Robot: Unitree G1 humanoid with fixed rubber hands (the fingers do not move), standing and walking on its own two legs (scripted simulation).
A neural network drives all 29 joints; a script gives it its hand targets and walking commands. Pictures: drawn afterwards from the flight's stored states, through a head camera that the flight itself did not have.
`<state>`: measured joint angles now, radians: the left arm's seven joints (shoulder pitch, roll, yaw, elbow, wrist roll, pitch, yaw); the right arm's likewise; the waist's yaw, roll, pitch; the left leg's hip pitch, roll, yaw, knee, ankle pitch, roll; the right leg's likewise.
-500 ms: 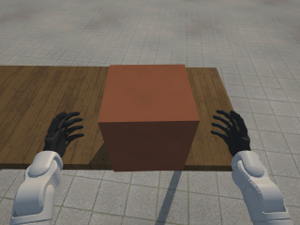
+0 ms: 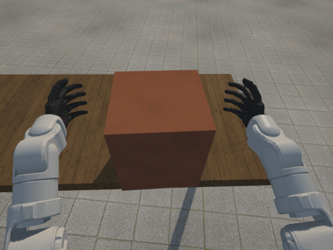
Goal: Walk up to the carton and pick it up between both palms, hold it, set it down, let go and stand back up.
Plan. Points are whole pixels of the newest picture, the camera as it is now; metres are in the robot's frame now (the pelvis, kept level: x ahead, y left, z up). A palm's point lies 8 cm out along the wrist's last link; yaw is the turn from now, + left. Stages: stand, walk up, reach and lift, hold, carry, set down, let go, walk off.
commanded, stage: reach and lift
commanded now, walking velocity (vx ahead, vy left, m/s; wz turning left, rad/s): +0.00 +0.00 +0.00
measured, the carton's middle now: (158, 132) +0.41 +0.03 +0.05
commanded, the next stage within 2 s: none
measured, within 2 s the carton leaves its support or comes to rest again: neither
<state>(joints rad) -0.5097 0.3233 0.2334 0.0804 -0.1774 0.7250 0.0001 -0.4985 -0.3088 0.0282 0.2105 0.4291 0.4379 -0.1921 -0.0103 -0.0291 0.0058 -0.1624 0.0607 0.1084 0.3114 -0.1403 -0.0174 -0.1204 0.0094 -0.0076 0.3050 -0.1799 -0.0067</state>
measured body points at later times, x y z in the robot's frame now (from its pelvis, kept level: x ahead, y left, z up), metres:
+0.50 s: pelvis +0.00 +0.00 +0.00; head +0.00 +0.02 +0.45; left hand +0.42 +0.25 +0.20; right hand +0.44 -0.18 +0.20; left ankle +0.01 +0.13 -0.75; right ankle -0.01 -0.11 -0.75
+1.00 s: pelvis -0.01 +0.00 +0.00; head +0.02 +0.02 +0.44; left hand +0.41 +0.24 +0.10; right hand +0.43 -0.14 +0.10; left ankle +0.01 +0.13 -0.75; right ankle -0.01 -0.11 -0.75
